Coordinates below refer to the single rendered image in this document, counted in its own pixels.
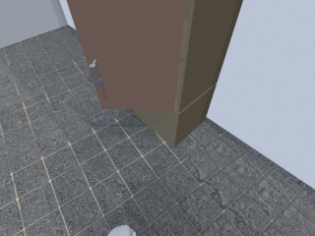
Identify cupboard door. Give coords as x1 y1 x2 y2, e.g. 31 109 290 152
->
66 0 187 111

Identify left robot thigh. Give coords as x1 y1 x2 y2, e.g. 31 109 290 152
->
107 225 136 236

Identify handle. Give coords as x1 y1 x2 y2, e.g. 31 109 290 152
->
89 59 102 89

